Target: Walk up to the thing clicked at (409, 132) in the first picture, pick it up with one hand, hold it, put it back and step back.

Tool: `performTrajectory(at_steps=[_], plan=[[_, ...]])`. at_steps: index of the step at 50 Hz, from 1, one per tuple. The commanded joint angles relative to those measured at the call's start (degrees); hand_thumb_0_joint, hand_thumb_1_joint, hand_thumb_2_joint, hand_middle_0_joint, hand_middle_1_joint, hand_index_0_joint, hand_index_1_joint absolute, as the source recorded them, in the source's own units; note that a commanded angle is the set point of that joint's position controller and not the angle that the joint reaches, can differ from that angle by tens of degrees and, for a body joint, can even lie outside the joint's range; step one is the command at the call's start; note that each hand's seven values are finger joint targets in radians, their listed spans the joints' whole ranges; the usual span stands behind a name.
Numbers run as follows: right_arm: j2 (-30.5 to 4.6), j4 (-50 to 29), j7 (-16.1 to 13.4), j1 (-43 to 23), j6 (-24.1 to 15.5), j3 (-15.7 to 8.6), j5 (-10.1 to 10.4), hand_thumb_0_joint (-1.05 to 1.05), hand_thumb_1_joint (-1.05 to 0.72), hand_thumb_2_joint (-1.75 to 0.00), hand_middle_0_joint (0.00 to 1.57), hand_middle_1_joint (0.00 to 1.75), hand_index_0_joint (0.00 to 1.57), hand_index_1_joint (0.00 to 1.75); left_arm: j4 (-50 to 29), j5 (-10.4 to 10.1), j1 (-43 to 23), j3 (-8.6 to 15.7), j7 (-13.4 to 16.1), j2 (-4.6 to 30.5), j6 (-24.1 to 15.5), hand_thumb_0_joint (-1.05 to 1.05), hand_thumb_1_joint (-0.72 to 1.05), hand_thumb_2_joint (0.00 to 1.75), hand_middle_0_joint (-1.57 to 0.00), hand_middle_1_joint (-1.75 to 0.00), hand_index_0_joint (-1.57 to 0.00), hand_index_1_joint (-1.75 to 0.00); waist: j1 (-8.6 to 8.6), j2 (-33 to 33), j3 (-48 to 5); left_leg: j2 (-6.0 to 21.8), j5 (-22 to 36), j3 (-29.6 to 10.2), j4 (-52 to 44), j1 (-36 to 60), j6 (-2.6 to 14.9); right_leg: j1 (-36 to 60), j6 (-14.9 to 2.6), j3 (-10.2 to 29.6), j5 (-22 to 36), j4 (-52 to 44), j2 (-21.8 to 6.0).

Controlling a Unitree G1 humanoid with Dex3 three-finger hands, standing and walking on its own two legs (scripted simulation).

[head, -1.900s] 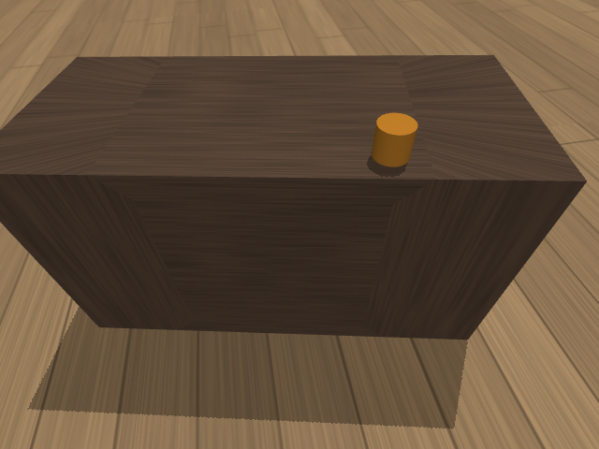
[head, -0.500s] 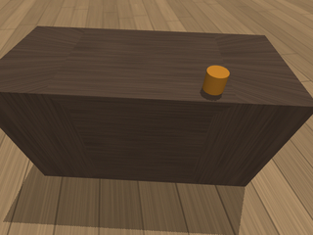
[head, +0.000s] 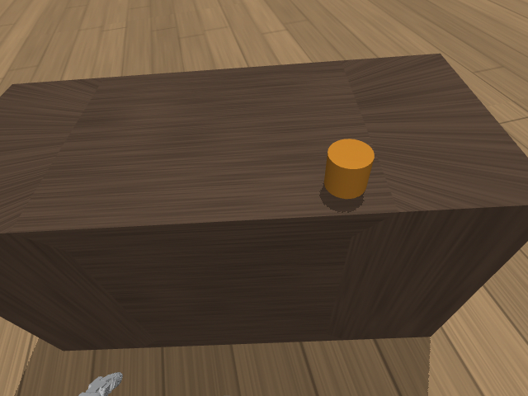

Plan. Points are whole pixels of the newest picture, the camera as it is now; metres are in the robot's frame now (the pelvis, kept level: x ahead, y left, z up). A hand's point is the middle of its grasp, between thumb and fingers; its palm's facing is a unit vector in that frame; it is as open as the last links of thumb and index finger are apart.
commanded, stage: walk up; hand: right
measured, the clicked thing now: (347, 169) +0.51 -0.14 +0.03
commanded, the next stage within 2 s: stand in 1.46 s
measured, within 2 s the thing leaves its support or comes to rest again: neither
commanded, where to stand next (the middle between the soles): +0.12 +0.01 m, yaw +0 degrees
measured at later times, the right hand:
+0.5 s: hand (442, 387) +0.17 -0.26 -0.14, palm faces -0.03 +0.93 -0.37, open 7.4 cm
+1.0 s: hand out of the picture +0.14 -0.25 -0.14, palm faces -0.02 +0.94 -0.34, open 7.4 cm
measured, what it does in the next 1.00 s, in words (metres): steps on the spot: left foot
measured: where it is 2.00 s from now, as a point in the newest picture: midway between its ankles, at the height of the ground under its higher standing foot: outside the picture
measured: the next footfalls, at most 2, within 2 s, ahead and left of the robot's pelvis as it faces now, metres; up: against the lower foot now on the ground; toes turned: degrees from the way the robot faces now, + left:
left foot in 0.20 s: +0.17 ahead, +0.14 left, +0.00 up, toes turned +2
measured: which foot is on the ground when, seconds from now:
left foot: up 0.00-0.18, down 0.20-1.00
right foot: down 0.00-1.00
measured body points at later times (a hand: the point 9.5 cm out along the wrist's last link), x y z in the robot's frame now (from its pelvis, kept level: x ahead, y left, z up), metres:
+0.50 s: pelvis +0.06 +0.00 -0.01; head +0.09 +0.00 +0.44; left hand +0.13 +0.31 -0.13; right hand +0.17 -0.31 -0.12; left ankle +0.13 +0.14 -0.73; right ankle +0.04 -0.13 -0.73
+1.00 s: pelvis +0.06 +0.00 +0.02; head +0.07 +0.01 +0.47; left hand +0.16 +0.30 -0.11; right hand +0.14 -0.30 -0.11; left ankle +0.13 +0.14 -0.73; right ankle +0.04 -0.13 -0.73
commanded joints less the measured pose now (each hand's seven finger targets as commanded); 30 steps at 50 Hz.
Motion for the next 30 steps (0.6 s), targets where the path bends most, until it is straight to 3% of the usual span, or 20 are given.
performTrajectory(at_steps=[1, 3, 5, 6, 8, 9, 10, 11, 12, 14, 16, 17, 19, 20, 21, 22, 23, 25, 26, 30], plan=[[-10.3, -2.3, -0.2, 7.9, -1.2, -3.5, -0.5, 0.0, -0.9, -0.9, 0.2, 0.3, 0.2, 0.3, -4.8, 1.0, 2.1, 4.3, 1.7, 15.4, -1.2, 0.0, 0.9, 0.9, -0.2, -0.3, -0.2, -0.3, 0.06, -11.7, -1.2, 2.8, 3.3, 1.2, -9.5, -4.7, -1.76, -1.6, -10.47, 10.7, 3.4, -17.4, -10.8], [-8.7, -2.5, -0.7, 5.1, -1.2, -3.0, -0.7, 0.0, -0.9, -0.9, 0.2, 0.3, 0.2, 0.3, -4.8, 1.4, 2.7, 3.6, 2.2, 14.4, -1.0, 0.0, 0.9, 0.9, -0.2, -0.3, -0.2, -0.3, 0.93, -10.7, -2.7, 2.7, 3.0, 2.0, -18.2, -1.8, -2.63, -2.8, -10.74, 8.5, 14.6, -14.0, -11.2], [-8.4, -2.0, -1.5, 3.4, -1.5, -2.8, -0.7, 0.0, -0.9, -0.9, 0.2, 0.3, 0.2, 0.3, -4.3, 1.1, 2.7, 3.4, 2.5, 14.4, -0.5, 0.0, 0.9, 0.9, -0.2, -0.3, -0.2, -0.3, 1.82, -10.5, -6.7, 1.2, 7.0, 3.4, -23.0, 2.4, -2.8, -1.3, -10.45, 8.6, 21.9, -8.6, -12.2], [-8.1, -1.8, -1.8, 3.4, -1.6, -2.9, -0.6, 0.0, -0.9, -0.9, 0.2, 0.3, 0.2, 0.3, -4.3, 0.8, 1.7, 3.1, 2.6, 14.6, 0.0, 0.0, 0.9, 0.9, -0.2, -0.3, -0.2, -0.3, 0.97, -9.3, -8.3, 0.3, 11.3, 3.9, -25.8, 5.7, -2.33, -2.0, -9.59, 8.4, 23.9, -5.4, -12.2], [-8.9, -1.1, -2.4, 3.7, -1.7, -3.3, -0.8, 0.0, -0.9, -0.9, 0.2, 0.3, 0.2, 0.3, -4.6, 0.1, -1.4, 2.4, 2.8, 13.6, 1.1, 0.0, 0.9, 0.9, -0.2, -0.3, -0.2, -0.3, -0.83, -6.9, -8.3, -0.7, 19.7, 3.8, -30.7, 11.0, -0.88, -7.0, -6.58, 8.1, 14.5, -0.9, -10.3], [-10.4, -1.4, -2.7, 3.3, -2.0, -3.4, -1.1, 0.0, -0.9, -0.9, 0.2, 0.3, 0.2, 0.3, -4.5, -0.1, -1.2, 1.7, 2.9, 12.3, 1.6, 0.0, 0.9, 0.9, -0.2, -0.3, -0.2, -0.3, -1.25, -3.7, -7.5, 1.7, 21.5, -0.1, -35.5, 11.6, 0.3, -8.7, -4.41, 8.3, 8.8, 1.7, -8.7], [-14.4, -2.3, -2.9, 1.8, -2.4, -4.0, -1.6, 0.0, -0.9, -0.9, 0.2, 0.3, 0.2, 0.3, -4.4, -0.6, 0.3, 1.2, 3.0, 10.3, 2.0, 0.0, 0.9, 0.9, -0.2, -0.3, -0.2, -0.3, 0.01, 4.9, -8.5, 11.6, 25.2, -14.0, -40.4, 10.1, 3.5, -9.7, -0.84, 5.2, -0.3, 8.5, -3.0], [-17.1, -3.7, -2.9, -2.3, -2.4, -3.9, -0.7, 0.0, -0.9, -0.9, 0.2, 0.3, 0.2, 0.3, -2.3, -1.2, 3.3, 1.5, 3.4, 11.4, 2.9, 0.0, 0.9, 0.9, -0.2, -0.3, -0.2, -0.3, 1.52, 8.2, -8.8, 20.0, 23.4, -24.3, -44.2, 3.2, 11.05, -4.1, 0.99, 3.7, -14.6, 14.5, 1.3], [-17.0, -3.6, -2.8, -4.8, -2.2, -4.0, -0.7, 0.0, -0.9, -0.9, 0.2, 0.3, 0.2, 0.3, -0.2, -0.7, 3.3, 2.2, 3.7, 13.3, 3.4, 0.0, 0.9, 0.9, -0.2, -0.3, -0.2, -0.3, 1.28, 7.7, -8.1, 20.8, 20.6, -26.4, -44.9, 0.7, 13.69, -2.1, 0.95, 5.7, -20.9, 19.7, 0.2], [-15.3, -3.4, -3.4, -7.7, -2.1, -3.0, -1.0, 0.0, -0.9, -0.9, 0.2, 0.3, 0.2, 0.3, 0.9, -0.6, 3.1, 2.2, 3.6, 13.0, 3.4, 0.0, 0.9, 0.9, -0.2, -0.3, -0.2, -0.3, 2.02, 8.3, -8.4, 17.4, 25.1, -19.5, -41.5, 3.1, 12.53, -4.3, 0.84, 7.0, -21.0, 20.0, -1.1], [-14.5, -2.5, -3.4, -7.6, -1.9, -2.6, -0.8, 0.0, -0.9, -0.9, 0.2, 0.3, 0.2, 0.3, 2.4, -0.6, 3.1, 2.2, 3.4, 12.6, 2.7, 0.0, 0.9, 0.9, -0.2, -0.3, -0.2, -0.3, 2.31, 9.9, -10.5, 14.2, 35.1, -13.2, -37.0, 6.3, 9.86, -3.1, 0.66, 5.1, -18.0, 13.3, -1.7], [-14.1, -2.2, -3.3, -8.6, -1.6, -2.3, -0.7, 0.0, -0.9, -0.9, 0.2, 0.3, 0.2, 0.3, 3.4, -0.4, 4.1, 2.0, 3.4, 11.7, 2.4, 0.0, 0.9, 0.9, -0.2, -0.3, -0.2, -0.3, 2.81, 9.6, -12.3, 12.9, 37.2, -10.9, -34.3, 7.9, 8.67, -0.7, 0.85, 3.9, -14.8, 6.0, -1.5], [-13.0, -2.0, -2.9, -9.5, -0.6, -1.8, 0.1, 0.0, -0.9, -0.9, 0.2, 0.3, 0.2, 0.3, 5.7, 0.3, 4.9, 2.0, 3.6, 12.2, 1.6, 0.0, 0.9, 0.9, -0.2, -0.3, -0.2, -0.3, 3.06, 6.8, -14.3, 10.1, 36.4, -7.0, -29.6, 6.4, 4.96, 6.4, 0.96, 3.9, -0.2, -4.7, -1.4], [-11.3, -1.9, -2.8, -9.2, -0.3, -1.3, 0.6, 0.0, -0.9, -0.9, 0.2, 0.3, 0.2, 0.3, 5.5, 0.8, 3.1, 2.2, 3.9, 14.4, 1.1, 0.0, 0.9, 0.9, -0.2, -0.3, -0.2, -0.3, 1.95, 2.5, -13.5, 8.1, 32.3, -5.6, -27.8, 2.0, 2.52, 9.0, -0.22, 9.4, 7.5, -6.1, -4.9], [-9.2, -1.4, -2.5, -8.7, -0.1, -0.6, 1.1, 0.0, -0.9, -0.9, 0.2, 0.3, 0.2, 0.3, 4.4, 0.8, -1.0, 2.3, 3.9, 16.6, 0.7, 0.0, 0.9, 0.9, -0.2, -0.3, -0.2, -0.3, 0.1, -1.5, -11.6, 4.2, 23.6, -3.1, -28.9, 1.5, -0.17, 4.8, -2.65, 16.5, 7.5, -7.7, -10.1], [-10.2, 0.2, -2.6, -8.7, 0.2, -1.2, 1.1, 0.0, -0.9, -0.9, 0.2, 0.3, 0.2, 0.3, 4.6, 0.5, -4.4, 2.2, 3.6, 17.8, 0.8, 0.0, 0.9, 0.9, -0.2, -0.3, -0.2, -0.3, -1.35, -4.3, -10.2, 2.4, 13.4, -1.1, -30.1, 7.4, -0.65, -2.3, -4.64, 16.3, 5.3, -6.7, -11.9], [-10.7, 1.3, -2.4, -10.2, 0.3, -1.4, 0.6, 0.0, -0.9, -0.9, 0.2, 0.3, 0.2, 0.3, 4.7, 0.4, -4.9, 1.4, 3.4, 16.0, 0.8, 0.0, 0.9, 0.9, -0.2, -0.3, -0.2, -0.3, -1.08, -2.9, -8.3, 3.2, 14.4, -1.9, -31.8, 10.0, -0.55, -5.2, -3.32, 14.5, 4.2, -6.7, -10.7], [-11.2, 2.1, -2.0, -13.4, -0.1, -1.2, 0.6, 0.0, -0.9, -0.9, 0.2, 0.3, 0.2, 0.3, 6.5, 0.2, -4.5, 0.6, 3.5, 14.4, 0.7, 0.0, 0.9, 0.9, -0.2, -0.3, -0.2, -0.3, 0.03, -2.0, -8.9, 4.9, 19.6, -3.4, -33.6, 9.7, 0.8, -2.4, -0.51, 10.3, 2.6, -7.6, -7.2], [-10.7, 2.7, -1.8, -14.2, -0.2, -0.9, 0.6, 0.0, -0.9, -0.9, 0.2, 0.3, 0.2, 0.3, 7.4, 0.2, -4.0, 0.5, 3.5, 14.0, 0.7, 0.0, 0.9, 0.9, -0.2, -0.3, -0.2, -0.3, 0.36, -3.9, -9.5, 5.5, 21.4, -3.5, -33.9, 10.1, 1.34, -1.0, -0.22, 9.6, 3.4, -8.1, -6.9], [-10.1, 5.6, -1.6, -15.5, 0.0, -0.2, 0.7, 0.0, -0.9, -0.9, 0.2, 0.3, 0.2, 0.3, 9.4, 0.0, -5.8, 0.3, 3.5, 13.9, 0.6, 0.0, 0.9, 0.9, -0.2, -0.3, -0.2, -0.3, 0.35, -5.1, -7.5, 4.4, 21.5, -2.5, -36.7, 10.4, -0.12, 0.5, 0.2, 10.0, 3.6, -11.8, -7.8]])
